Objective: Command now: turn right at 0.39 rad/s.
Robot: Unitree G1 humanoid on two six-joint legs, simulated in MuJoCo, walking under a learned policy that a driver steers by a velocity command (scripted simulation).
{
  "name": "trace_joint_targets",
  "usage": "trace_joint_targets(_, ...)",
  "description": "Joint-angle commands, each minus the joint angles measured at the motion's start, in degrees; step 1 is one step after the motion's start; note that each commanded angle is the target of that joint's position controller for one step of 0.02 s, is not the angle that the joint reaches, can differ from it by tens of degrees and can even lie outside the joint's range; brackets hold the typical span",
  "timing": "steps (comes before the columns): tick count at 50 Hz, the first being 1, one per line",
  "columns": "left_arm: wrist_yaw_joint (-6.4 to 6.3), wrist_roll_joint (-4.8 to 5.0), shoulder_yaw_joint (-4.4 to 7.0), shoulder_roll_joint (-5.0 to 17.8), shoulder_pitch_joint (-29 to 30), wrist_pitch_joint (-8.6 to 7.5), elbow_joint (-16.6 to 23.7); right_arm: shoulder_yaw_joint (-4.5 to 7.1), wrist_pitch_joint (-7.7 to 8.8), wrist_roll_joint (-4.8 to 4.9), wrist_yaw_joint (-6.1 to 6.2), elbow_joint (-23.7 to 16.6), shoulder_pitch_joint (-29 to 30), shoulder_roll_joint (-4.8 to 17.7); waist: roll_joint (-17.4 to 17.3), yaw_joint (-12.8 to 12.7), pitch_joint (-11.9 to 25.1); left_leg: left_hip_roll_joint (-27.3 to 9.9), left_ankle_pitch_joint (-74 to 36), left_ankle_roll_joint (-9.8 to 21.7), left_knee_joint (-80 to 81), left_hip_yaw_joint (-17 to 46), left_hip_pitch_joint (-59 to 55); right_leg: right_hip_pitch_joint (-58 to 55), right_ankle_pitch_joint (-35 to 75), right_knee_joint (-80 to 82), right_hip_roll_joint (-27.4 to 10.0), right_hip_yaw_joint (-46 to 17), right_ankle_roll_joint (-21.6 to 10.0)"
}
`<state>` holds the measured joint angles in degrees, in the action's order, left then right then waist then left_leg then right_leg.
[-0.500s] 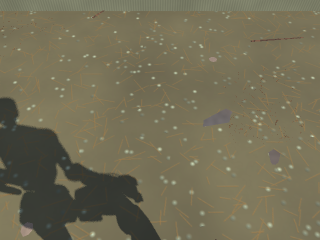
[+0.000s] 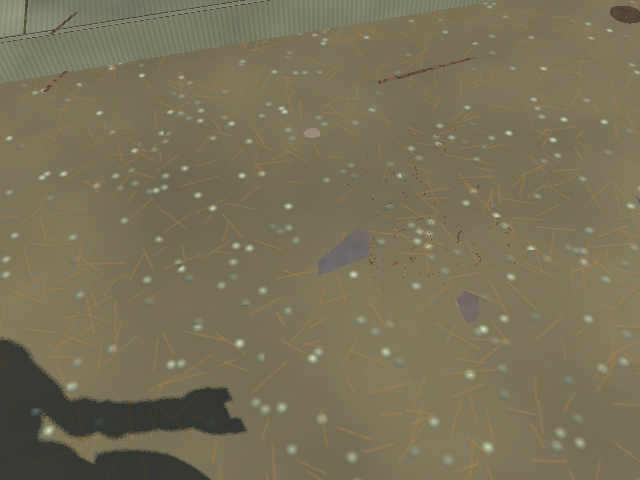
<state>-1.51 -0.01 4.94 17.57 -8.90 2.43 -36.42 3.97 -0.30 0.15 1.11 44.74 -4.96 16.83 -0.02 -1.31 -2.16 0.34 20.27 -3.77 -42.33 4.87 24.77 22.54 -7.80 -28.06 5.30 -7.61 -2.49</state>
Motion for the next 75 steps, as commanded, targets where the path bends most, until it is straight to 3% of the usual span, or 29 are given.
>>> trace_joint_targets(1,-0.01,0.02,1.72,8.0,1.4,-0.2,4.0,1.21,1.17,0.0,-0.78,-2.8,-2.7,4.7,9.3,1.1,9.5,0.3,-2.9,1.4,7.9,-2.2,-6.1,-7.7,0.3,6.3,-14.0,-16.4,-8.8)
trace_joint_targets(3,-0.15,0.27,0.96,6.2,-0.4,0.05,3.2,1.4,1.59,-0.92,-1.29,-2.2,-5.1,5.5,6.8,2.1,8.5,-2.5,-10.8,4.2,18.9,-1.1,-13.9,-3.7,-3.7,2.7,-10.7,-14.0,-4.7)
trace_joint_targets(5,-0.12,-0.01,0.64,4.7,-1.1,-0.79,5.3,2.16,1.42,-3.35,-0.99,-2.5,-3.7,11.3,-16.4,-1.2,4.9,-21.4,-18.5,17.3,26.6,21.5,-11.3,6.2,-24.5,-14.3,1.0,0.1,1.6)
trace_joint_targets(7,-0.18,0.14,2.55,10.0,-0.4,-1.14,3.2,1.5,2.06,-2.52,-0.4,-4.5,0.2,8.3,-10.2,0.3,3.6,-19.4,-18.2,18.7,26.5,18.3,-9.6,6.1,-23.6,-30.2,-0.7,-2.2,4.2)
trace_joint_targets(9,-0.51,-0.16,2.15,7.2,-2.4,-0.29,1.1,0.99,2.2,-0.57,-0.05,-4.2,1.3,6.8,-7.9,-0.3,3.2,-15.7,-21.3,15.7,24.2,12.6,-12.8,7.7,-19.8,-33.5,-1.5,-2.8,6.1)
trace_joint_targets(14,0.18,0.33,-0.66,0.6,1.3,-0.56,1.2,0.5,0.72,-0.55,-0.1,-2.0,-2.5,5.8,-11.0,2.7,5.9,-11.1,-30.9,14.4,20.2,5.0,-17.2,-2.6,-17.8,-11.6,-4.7,5.2,7.8)
trace_joint_targets(17,0.3,0.51,-0.2,2.5,-1.5,-0.59,-1.1,0.25,0.47,0.52,-0.33,-0.7,-4.7,6.2,-9.7,1.6,5.6,-10.3,-29.4,12.3,18.5,5.4,-16.1,-12.4,-1.1,8.6,-4.3,6.5,5.7)
trace_joint_targets(19,-0.53,-0.57,0.63,8.5,-2.3,-0.33,-0.6,-0.54,2.17,-1.27,-1.21,-0.6,-7.0,4.7,0.4,4.0,8.3,-6.8,-20.4,6.6,15.6,1.8,-9.7,-22.0,19.7,4.3,-12.3,-1.8,1.6)
trace_joint_targets(20,-0.09,-0.75,0.41,7.2,-1.1,-0.28,-1.9,-0.97,2.7,-1.36,-1.48,0.1,-8.1,2.8,7.5,5.4,9.1,-3.5,-11.4,3.8,17.9,-2.2,-12.5,-17.1,12.3,2.4,-12.2,-1.3,-1.4)
trace_joint_targets(22,0.78,-1.25,-0.45,3.3,-0.8,-0.94,-2.1,-0.6,2.4,-1.3,-1.31,0.4,-2.4,5.1,3.4,2.1,5.7,-2.7,-11.2,1.7,16.1,-3.4,-13.8,-12.4,1.7,4.4,-9.9,-0.8,-0.6)
trace_joint_targets(26,0.37,-0.66,-0.49,4.1,-3.1,-1.86,-4.3,-0.82,0.97,-0.67,-0.32,2.1,-3.6,3.7,5.6,2.0,2.7,-0.4,-2.3,2.6,13.4,-6.0,-12.3,-9.2,-13.5,6.5,-8.6,-0.8,-0.4)
trace_joint_targets(29,0.02,-0.02,0.44,8.1,-7.4,-2.04,-5.0,-0.59,2.06,0.69,-0.3,0.8,-0.8,3.2,11.8,-0.7,-4.3,1.7,6.4,3.9,2.0,-8.6,-0.8,-7.2,-39.8,15.9,-17.0,-15.3,-7.1)
trace_joint_targets(31,-0.33,0.37,0.36,7.9,-7.2,-3.11,-5.4,-0.16,3.71,1.49,-0.91,0.3,-0.8,3.6,13.1,-0.1,-6.6,-1.2,7.4,6.3,-2.1,-5.3,2.3,-6.7,-37.4,17.8,-20.9,-20.6,-9.6)
trace_joint_targets(35,-0.01,1.33,-0.29,5.3,-0.5,-3.54,-3.9,0.6,5.61,1.15,-2.46,6.2,-12.2,3.7,7.6,6.4,-1.9,0.5,-5.6,8.4,14.4,-7.4,-20.0,0.5,-23.5,9.8,-13.7,-7.8,-4.7)
trace_joint_targets(36,0.09,0.7,-1.14,2.3,0.7,-3.89,-3.1,1.22,5.65,0.65,-2.4,8.0,-17.7,5.7,1.5,8.0,0.2,-4.4,-2.6,9.2,18.2,0.4,-26.5,4.9,-18.9,-1.0,-9.7,-2.2,-2.2)
trace_joint_targets(37,-0.08,0.76,-1.77,-0.6,1.2,-4.68,-0.6,2.55,5.84,0.55,-2.45,8.5,-22.5,12.1,-14.3,8.2,1.5,-16.4,9.8,15.3,28.5,22.8,-32.1,15.1,-19.4,-19.2,-2.5,6.7,2.1)
trace_joint_targets(38,-0.44,2.11,-0.72,3.3,1.9,-5.63,0.3,2.15,6.31,-0.32,-2.83,7.9,-22.0,11.8,-15.2,8.3,-0.8,-23.2,15.9,21.2,33.9,36.9,-30.3,22.3,-26.8,-30.7,-3.0,3.0,2.2)
trace_joint_targets(43,1.49,0.98,-0.03,3.2,1.0,-7.52,-2.2,-0.32,6.27,-0.12,-1.95,5.6,-15.8,5.3,-5.6,4.7,-2.8,-14.5,-2.0,14.5,34.4,14.4,-28.4,23.8,-5.5,-31.0,-11.3,3.9,0.1)
trace_joint_targets(49,2.91,1.13,-1.72,-0.9,9.6,-7.35,0.6,-0.39,5.06,0.07,-0.68,6.6,-19.2,7.5,-5.0,6.7,-3.3,-11.0,-19.0,14.1,35.9,1.9,-23.7,16.6,7.1,-11.5,-9.1,8.7,3.6)
trace_joint_targets(55,4.49,1.68,-1.72,1.3,15.2,-7.91,2.9,0.13,4.33,1.07,-0.53,8.1,-21.7,8.5,-5.4,6.1,-5.9,-15.1,-23.8,13.5,34.3,0.6,-26.9,12.3,8.5,-2.3,-7.7,8.4,0.8)
trace_joint_targets(57,4.46,1.42,-0.82,3.6,11.6,-8.01,2.2,0.68,3.95,0.97,-0.44,7.9,-20.7,9.7,-6.5,2.9,-2.3,-15.4,-40.4,12.3,28.3,-0.6,-29.8,5.7,5.2,-1.6,-5.7,9.6,-1.3)
trace_joint_targets(59,3.43,1.36,1.45,7.7,-4.6,-7.58,-2.6,0.54,3.21,0.46,-0.22,7.2,-19.6,9.4,-6.3,-5.6,8.6,-11.7,-53.2,9.7,8.9,-4.0,-24.3,-17.0,5.0,-1.6,-3.9,11.0,-4.7)
trace_joint_targets(60,2.48,0.61,2.45,11.7,-15.0,-7.11,-4.5,-0.69,3.3,-0.96,-0.15,5.5,-20.8,6.1,2.1,-8.3,17.6,-8.0,-32.2,8.0,-10.5,-5.0,-9.6,-36.3,2.3,-3.8,-16.7,-3.8,-8.2)
trace_joint_targets(61,3.24,0.12,2.28,13.5,-15.4,-7.24,-5.4,-2.78,4.42,0.26,-0.69,5.5,-28.9,-1.9,17.9,-2.9,26.5,2.7,11.7,5.6,-28.1,-0.6,8.2,-49.1,-16.1,6.5,-28.8,-32.5,-16.2)
trace_joint_targets(62,3.18,0.35,0.81,7.3,-13.2,-7.43,-5.1,-0.83,5.47,2.15,-1.0,5.4,-22.6,6.1,10.7,-5.4,19.4,-0.1,11.5,6.4,-33.5,4.7,13.9,-42.6,-23.0,12.2,-27.1,-33.0,-13.1)
trace_joint_targets(63,2.97,0.55,0.15,5.6,-8.9,-7.67,-5.1,0.14,5.93,3.39,-1.06,3.2,-16.5,8.5,7.9,-4.4,10.0,-2.6,5.9,7.1,-33.2,2.9,16.6,-33.9,-19.5,13.5,-25.6,-23.4,-10.6)
trace_joint_targets(64,2.97,0.36,-0.16,4.8,-5.2,-7.99,-5.1,0.05,6.03,2.97,-0.64,3.0,-14.4,7.5,3.3,-2.2,6.1,-5.4,0.6,6.9,-30.8,1.8,14.2,-25.9,-11.3,14.9,-23.6,-16.3,-9.5)
trace_joint_targets(68,3.18,-0.61,-0.49,1.6,-0.7,-9.83,-7.1,0.32,3.31,2.0,-0.43,4.1,-17.3,3.3,4.6,2.8,2.5,-9.1,-6.1,5.6,-25.2,2.1,6.6,-12.9,1.0,20.8,-19.0,-1.0,-8.6)
trace_joint_targets(75,1.68,-0.89,0.19,5.0,-2.6,-9.81,-10.2,0.1,3.27,1.13,-1.49,-0.5,-6.9,2.5,1.9,0.9,-2.2,-8.0,-24.0,4.1,-6.3,0.8,13.4,-14.5,10.0,23.4,-17.1,12.4,-7.5)
